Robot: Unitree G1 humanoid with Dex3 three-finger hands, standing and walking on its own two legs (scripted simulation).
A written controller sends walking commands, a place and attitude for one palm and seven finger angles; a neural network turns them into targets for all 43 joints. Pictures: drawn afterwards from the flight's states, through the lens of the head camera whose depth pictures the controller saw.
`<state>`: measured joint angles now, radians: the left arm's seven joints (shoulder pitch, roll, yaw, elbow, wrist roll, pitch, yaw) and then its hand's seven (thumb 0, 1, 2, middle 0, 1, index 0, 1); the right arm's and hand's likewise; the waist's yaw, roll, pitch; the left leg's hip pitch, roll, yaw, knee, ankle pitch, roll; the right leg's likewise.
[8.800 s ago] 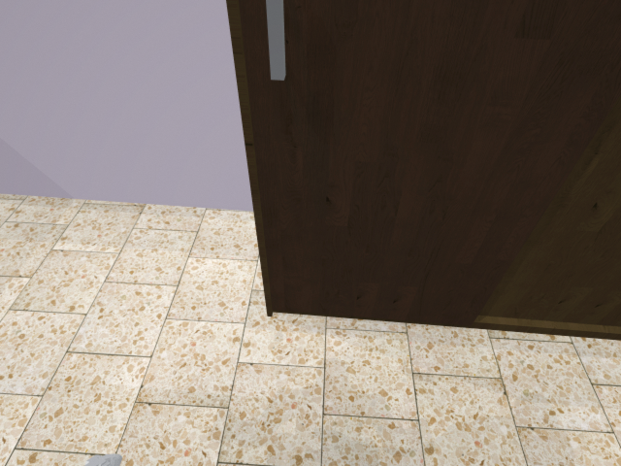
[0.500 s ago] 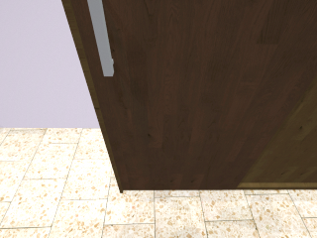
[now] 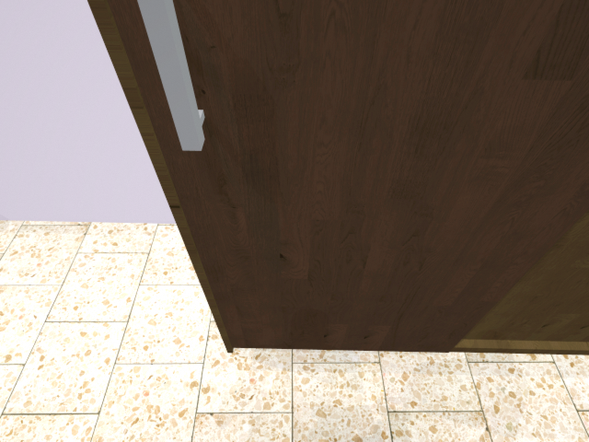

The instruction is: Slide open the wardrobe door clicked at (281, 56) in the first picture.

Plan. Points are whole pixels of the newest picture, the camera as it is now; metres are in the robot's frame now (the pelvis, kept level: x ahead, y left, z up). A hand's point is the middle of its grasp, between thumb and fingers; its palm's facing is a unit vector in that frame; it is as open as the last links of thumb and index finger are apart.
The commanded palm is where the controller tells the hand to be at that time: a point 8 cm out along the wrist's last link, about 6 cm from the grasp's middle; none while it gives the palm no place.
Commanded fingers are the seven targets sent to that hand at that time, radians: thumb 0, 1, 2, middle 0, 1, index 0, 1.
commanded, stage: come to a stop and stand still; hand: left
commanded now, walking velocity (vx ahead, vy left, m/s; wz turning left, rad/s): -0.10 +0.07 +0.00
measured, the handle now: (179, 61) +0.46 +0.15 +0.28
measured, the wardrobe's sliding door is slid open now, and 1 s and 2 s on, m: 0.00 0.00 0.00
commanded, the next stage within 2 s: look again from close up in 1.18 s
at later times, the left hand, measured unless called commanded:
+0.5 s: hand out of the picture -0.02 +0.22 -0.16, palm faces -0.02 -0.97 -0.26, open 7.3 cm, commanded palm none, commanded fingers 0.00 0.90 0.90 -0.20 -0.30 -0.20 -0.30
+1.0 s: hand out of the picture +0.02 +0.18 -0.16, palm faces -0.03 -0.97 -0.24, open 7.3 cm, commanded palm none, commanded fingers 0.00 0.90 0.90 -0.20 -0.30 -0.20 -0.30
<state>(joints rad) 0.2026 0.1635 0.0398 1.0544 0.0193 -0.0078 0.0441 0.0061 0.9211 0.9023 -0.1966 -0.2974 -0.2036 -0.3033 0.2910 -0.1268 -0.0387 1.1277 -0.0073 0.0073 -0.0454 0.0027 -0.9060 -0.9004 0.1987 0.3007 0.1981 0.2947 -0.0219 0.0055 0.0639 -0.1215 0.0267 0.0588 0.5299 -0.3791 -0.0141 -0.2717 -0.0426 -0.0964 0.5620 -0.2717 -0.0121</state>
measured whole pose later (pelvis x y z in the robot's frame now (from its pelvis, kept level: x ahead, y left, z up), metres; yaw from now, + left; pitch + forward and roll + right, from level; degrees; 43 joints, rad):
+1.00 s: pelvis -0.02 +0.00 +0.01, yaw -2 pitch -2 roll +1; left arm 0.20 0.16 0.00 1.12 0.01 -0.02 0.02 0.01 0.93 0.90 -0.20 -0.30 -0.21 -0.30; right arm 0.30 -0.17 0.01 1.11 -0.02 -0.02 -0.03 0.00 -0.91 -0.90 0.20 0.30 0.20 0.29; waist -0.01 0.04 0.05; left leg -0.07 0.02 0.10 0.41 -0.31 -0.01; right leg -0.26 -0.04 -0.07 0.50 -0.21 -0.02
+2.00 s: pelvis -0.02 -0.02 +0.01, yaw -1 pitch -2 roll +1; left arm 0.23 0.16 0.01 1.12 0.01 -0.02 0.02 0.01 0.91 0.90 -0.20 -0.30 -0.20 -0.30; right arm 0.31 -0.15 0.00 1.13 -0.02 -0.02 -0.03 0.00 -0.91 -0.90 0.20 0.30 0.20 0.29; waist 0.00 0.01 0.06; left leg -0.07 0.05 0.07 0.40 -0.29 -0.04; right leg -0.24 -0.01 -0.10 0.45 -0.18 -0.04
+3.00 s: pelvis -0.02 +0.03 -0.01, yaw +1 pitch +0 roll -1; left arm 0.27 0.31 0.31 -0.21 -0.31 -0.01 -0.28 0.00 0.01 0.52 -0.26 -0.88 -0.27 -0.88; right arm 0.31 -0.25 0.08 0.63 0.04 -0.34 -0.07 0.01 -0.90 -0.90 0.20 0.30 0.20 0.30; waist 0.05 0.04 -0.04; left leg -0.23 0.01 0.05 0.64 -0.41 0.03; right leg -0.33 -0.07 -0.10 0.59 -0.25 0.02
